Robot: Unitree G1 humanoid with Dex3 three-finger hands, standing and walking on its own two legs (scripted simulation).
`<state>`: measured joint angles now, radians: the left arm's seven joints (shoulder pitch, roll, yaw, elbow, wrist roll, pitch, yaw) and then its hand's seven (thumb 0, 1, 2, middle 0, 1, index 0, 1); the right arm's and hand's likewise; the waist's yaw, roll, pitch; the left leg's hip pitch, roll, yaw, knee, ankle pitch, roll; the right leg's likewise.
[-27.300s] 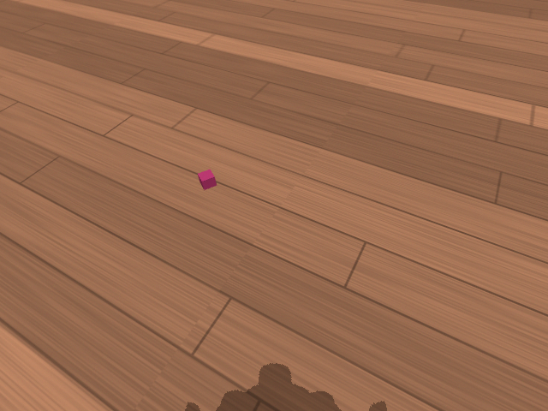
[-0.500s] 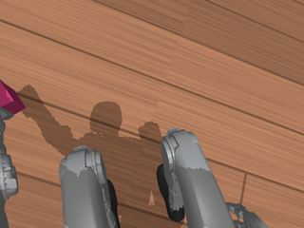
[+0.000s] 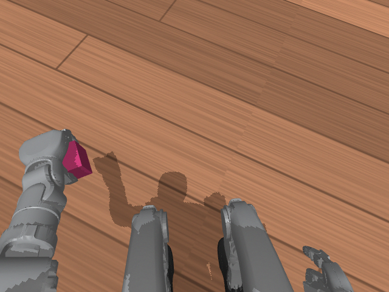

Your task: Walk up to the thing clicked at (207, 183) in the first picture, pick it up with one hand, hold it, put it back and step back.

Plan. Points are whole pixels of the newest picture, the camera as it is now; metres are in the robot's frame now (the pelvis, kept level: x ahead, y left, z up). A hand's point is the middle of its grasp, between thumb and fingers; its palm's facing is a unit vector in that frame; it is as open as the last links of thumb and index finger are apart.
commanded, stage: lift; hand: left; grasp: from above
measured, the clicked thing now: (69, 162) +0.41 +0.30 -0.12
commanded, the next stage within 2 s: hold in 0.88 s
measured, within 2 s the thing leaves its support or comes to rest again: neither
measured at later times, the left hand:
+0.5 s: hand (32, 137) +0.38 +0.26 +0.09, palm faces -0.41 -0.23 -0.88, open 9.5 cm
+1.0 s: hand (14, 90) +0.41 +0.24 +0.17, palm faces -0.38 -0.24 -0.90, open 9.5 cm
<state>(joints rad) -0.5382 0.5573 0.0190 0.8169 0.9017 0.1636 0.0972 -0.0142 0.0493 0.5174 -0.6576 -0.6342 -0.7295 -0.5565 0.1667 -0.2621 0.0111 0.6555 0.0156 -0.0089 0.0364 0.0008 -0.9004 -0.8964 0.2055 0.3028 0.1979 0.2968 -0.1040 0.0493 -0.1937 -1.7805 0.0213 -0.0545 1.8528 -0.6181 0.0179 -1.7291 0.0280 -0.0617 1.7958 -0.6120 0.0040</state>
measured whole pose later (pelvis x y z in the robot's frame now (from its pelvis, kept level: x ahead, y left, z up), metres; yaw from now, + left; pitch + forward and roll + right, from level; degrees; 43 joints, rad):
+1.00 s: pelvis +0.10 +0.00 +0.24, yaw +2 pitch +11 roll -1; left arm -0.38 0.30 -0.18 0.86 0.83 0.36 0.18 -0.02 0.08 0.49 -0.63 -0.65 -0.70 -0.57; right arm 0.28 -0.25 -0.01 0.77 0.04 -0.10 -0.04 0.00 -0.88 -0.89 0.21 0.30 0.20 0.30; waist -0.06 0.05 -0.11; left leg -0.59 0.02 0.00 0.79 -0.39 0.01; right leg -0.57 0.03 0.01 0.76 -0.38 0.00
